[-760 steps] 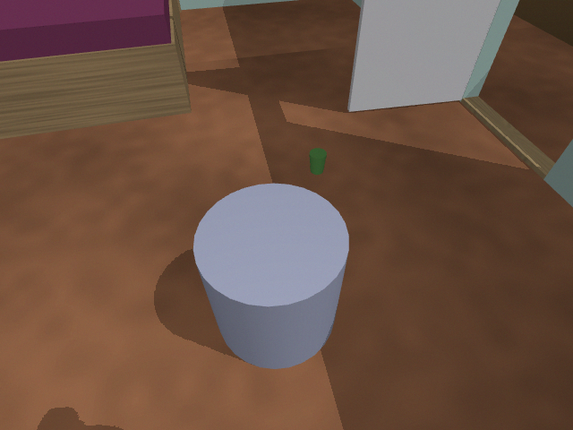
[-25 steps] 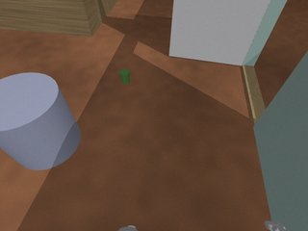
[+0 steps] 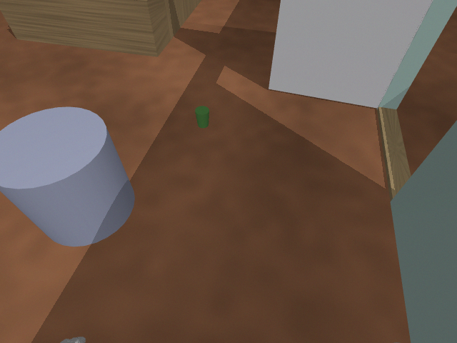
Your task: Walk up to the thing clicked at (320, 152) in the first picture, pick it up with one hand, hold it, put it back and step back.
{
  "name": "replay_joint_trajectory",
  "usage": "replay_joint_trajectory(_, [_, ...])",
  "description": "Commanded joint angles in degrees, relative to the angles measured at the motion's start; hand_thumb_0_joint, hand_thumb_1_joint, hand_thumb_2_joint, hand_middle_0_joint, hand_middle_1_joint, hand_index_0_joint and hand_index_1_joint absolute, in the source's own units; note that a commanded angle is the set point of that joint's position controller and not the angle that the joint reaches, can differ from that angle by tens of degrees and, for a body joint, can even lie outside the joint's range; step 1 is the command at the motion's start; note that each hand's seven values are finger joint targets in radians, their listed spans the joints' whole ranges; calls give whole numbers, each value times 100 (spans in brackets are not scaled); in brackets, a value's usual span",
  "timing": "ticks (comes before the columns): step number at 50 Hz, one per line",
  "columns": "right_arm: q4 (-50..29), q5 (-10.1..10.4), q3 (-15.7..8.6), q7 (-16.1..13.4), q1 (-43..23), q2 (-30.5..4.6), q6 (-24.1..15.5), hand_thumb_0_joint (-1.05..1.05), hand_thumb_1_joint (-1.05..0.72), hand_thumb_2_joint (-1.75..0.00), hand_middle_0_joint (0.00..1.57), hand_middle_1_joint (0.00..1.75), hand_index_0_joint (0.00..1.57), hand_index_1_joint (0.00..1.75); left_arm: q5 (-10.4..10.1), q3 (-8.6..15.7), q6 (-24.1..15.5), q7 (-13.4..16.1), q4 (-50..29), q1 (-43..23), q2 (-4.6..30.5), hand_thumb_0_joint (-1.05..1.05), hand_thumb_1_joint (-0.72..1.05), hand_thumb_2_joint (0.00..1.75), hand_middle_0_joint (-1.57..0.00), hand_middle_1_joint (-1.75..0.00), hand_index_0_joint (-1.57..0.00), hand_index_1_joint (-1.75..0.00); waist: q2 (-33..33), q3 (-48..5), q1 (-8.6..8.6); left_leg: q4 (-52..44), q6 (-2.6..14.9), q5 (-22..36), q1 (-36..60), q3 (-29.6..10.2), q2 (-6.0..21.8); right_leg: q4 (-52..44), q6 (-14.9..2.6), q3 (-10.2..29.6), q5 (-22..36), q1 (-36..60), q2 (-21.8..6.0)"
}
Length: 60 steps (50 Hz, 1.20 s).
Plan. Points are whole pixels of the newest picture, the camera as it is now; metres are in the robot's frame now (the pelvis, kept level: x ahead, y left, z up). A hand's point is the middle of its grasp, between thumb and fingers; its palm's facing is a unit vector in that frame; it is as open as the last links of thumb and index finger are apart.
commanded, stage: walk up
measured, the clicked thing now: (202, 117) +1.51 +0.19 -0.70
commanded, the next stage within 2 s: stand in 1.08 s
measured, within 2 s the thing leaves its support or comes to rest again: neither
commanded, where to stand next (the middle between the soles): +0.06 -0.01 m, yaw -3 degrees
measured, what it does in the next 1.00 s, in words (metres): stands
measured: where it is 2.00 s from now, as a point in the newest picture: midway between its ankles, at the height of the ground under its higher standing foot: outside the picture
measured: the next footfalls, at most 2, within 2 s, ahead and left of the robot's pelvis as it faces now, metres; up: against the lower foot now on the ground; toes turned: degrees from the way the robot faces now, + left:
none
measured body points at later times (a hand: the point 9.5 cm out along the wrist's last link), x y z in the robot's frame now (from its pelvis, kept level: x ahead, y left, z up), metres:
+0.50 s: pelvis +0.01 +0.00 +0.00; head +0.04 +0.01 +0.45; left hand +0.10 +0.32 -0.13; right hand +0.11 -0.32 -0.11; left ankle +0.05 +0.13 -0.72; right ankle -0.01 -0.14 -0.72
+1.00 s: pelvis +0.02 +0.00 +0.01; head +0.03 +0.01 +0.46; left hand +0.09 +0.31 -0.12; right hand +0.15 -0.29 -0.11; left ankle +0.05 +0.13 -0.72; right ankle +0.00 -0.14 -0.72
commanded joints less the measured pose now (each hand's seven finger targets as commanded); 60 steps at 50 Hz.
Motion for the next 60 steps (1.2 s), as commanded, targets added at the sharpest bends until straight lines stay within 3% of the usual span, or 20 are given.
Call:
replay_joint_trajectory(1, [-331,-14,-247,-89,-259,-1302,-135,0,-90,-90,20,30,20,30,35,307,-122,28,-259,-187,1197,0,90,90,-20,-30,-20,-30,104,-619,41,-934,507,459,-278,-719,430,-987,-480,776,-302,603,-331])
replay_joint_trajectory(5, [-222,0,-263,-74,-114,-1305,-143,0,-90,-90,20,30,20,30,57,342,-125,33,-277,-394,1282,0,90,90,-20,-30,-20,-30,20,-642,-45,-799,420,881,-46,-462,356,-1058,-524,718,-68,594,-507])
replay_joint_trajectory(8, [-247,-27,-266,-75,-182,-1359,-148,0,-90,-90,20,30,20,30,36,338,-79,19,-249,-382,1190,0,90,90,-20,-30,-20,-30,238,-633,-9,-1127,546,640,-32,-858,506,-827,-404,551,-244,553,-249])
replay_joint_trajectory(10, [-261,-26,-263,-87,-214,-1349,-149,0,-90,-90,20,30,20,30,34,349,-89,22,-184,-279,1161,0,90,90,-20,-30,-20,-30,236,-776,38,-1107,602,1052,8,-950,586,-833,-383,536,-51,723,-181])
replay_joint_trajectory(15, [-186,43,-285,-110,-87,-1293,-126,0,-90,-90,20,30,20,30,78,415,-125,50,-204,-255,1313,0,90,90,-20,-30,-20,-30,-96,-879,-8,-328,368,2061,195,-154,288,-1099,-626,668,849,895,-689])
replay_joint_trajectory(19, [-192,32,-320,-103,-29,-1272,-86,0,-90,-90,20,30,20,30,77,446,-67,65,-279,-391,1315,0,90,90,-20,-30,-20,-30,-313,-756,-34,-238,388,1945,263,-88,253,-965,-642,534,721,644,-684])
replay_joint_trajectory(22, [-200,-2,-328,-99,16,-1338,-77,0,-90,-90,20,30,20,30,62,435,-17,56,-347,-521,1234,0,90,90,-20,-30,-20,-30,-167,-604,-58,-555,501,1558,121,-445,352,-726,-537,498,199,528,-473])
replay_joint_trajectory(26, [-282,-72,-318,-126,-196,-1505,-106,0,-90,-90,20,30,20,30,-3,369,53,26,-209,-194,945,0,90,90,-20,-30,-20,-30,725,-687,55,-1620,912,427,17,-1987,871,-160,-299,494,-766,519,265])
replay_joint_trajectory(28, [-354,-46,-255,-139,-532,-1423,-112,0,-90,-90,20,30,20,30,-9,325,16,31,-83,44,897,0,90,90,-20,-30,-20,-30,732,-725,190,-1491,831,550,26,-1671,819,-605,-298,647,-471,629,192])
replay_joint_trajectory(30, [-306,26,-154,-128,-629,-1101,-130,0,-90,-90,20,30,20,30,41,319,-64,65,-23,65,1061,0,90,90,-20,-30,-20,-30,345,-763,216,-987,413,1074,66,-846,493,-1362,-473,956,225,842,-318])
replay_joint_trajectory(32, [-142,46,-175,-116,-294,-1085,-148,0,-90,-90,20,30,20,30,96,344,-118,72,-150,-331,1278,0,90,90,-20,-30,-20,-30,-60,-740,-27,-678,236,1467,457,-328,240,-1485,-674,1246,884,678,-705])
replay_joint_trajectory(33, [-57,45,-198,-118,-160,-1104,-161,0,-90,-90,20,30,20,30,91,331,-131,72,-191,-480,1251,0,90,90,-20,-30,-20,-30,-75,-784,-111,-724,227,1766,545,-280,274,-1353,-653,1106,1229,747,-677])
replay_joint_trajectory(35, [-48,64,-201,-112,-249,-1117,-173,0,-90,-90,20,30,20,30,59,310,-128,75,-133,-380,1174,0,90,90,-20,-30,-20,-30,-138,-923,-62,-750,323,2172,758,-401,371,-1277,-469,819,1496,829,-497])
replay_joint_trajectory(38, [-58,75,-182,-109,-319,-1079,-148,0,-90,-90,20,30,20,30,53,325,-105,78,-81,-353,1113,0,90,90,-20,-30,-20,-30,-332,-927,-31,-769,357,2374,801,-393,414,-1284,-356,683,1437,893,-398])
replay_joint_trajectory(45, [-18,43,-154,-109,-528,-1134,-150,0,-90,-90,20,30,20,30,30,324,-43,52,-2,-338,1006,0,90,90,-20,-30,-20,-30,65,-760,19,-1355,351,1641,596,-760,555,-1383,-300,643,491,980,-217])
replay_joint_trajectory(48, [7,31,-138,-102,-592,-1104,-158,0,-90,-90,20,30,20,30,43,312,-47,38,28,-351,984,0,90,90,-20,-30,-20,-30,123,-688,9,-1528,302,1261,491,-740,507,-1501,-305,671,385,1026,-217])
replay_joint_trajectory(53, [41,17,-133,-104,-594,-1066,-169,0,-90,-90,20,30,20,30,38,318,-53,32,81,-254,956,0,90,90,-20,-30,-20,-30,296,-767,25,-1688,282,1280,525,-777,547,-1514,-280,618,447,1173,-139])
replay_joint_trajectory(54, [84,-31,-126,-95,-655,-1011,-148,0,-90,-90,20,30,20,30,65,242,-51,51,213,-63,880,0,90,90,-20,-30,-20,-30,357,-743,131,-1855,243,1140,737,-816,699,-1644,-311,743,317,1030,-145])
replay_joint_trajectory(57, [111,-12,-145,-69,-626,-1021,-125,0,-90,-90,20,30,20,30,97,226,-94,70,252,-99,951,0,90,90,-20,-30,-20,-30,265,-566,57,-1930,179,943,688,-739,665,-1828,-307,799,381,997,-185])
replay_joint_trajectory(60, [115,4,-162,-63,-617,-1013,-125,0,-90,-90,20,30,20,30,88,217,-157,87,264,-135,998,0,90,90,-20,-30,-20,-30,106,-760,14,-1715,191,1747,1023,-536,662,-1925,-291,878,908,1029,-286])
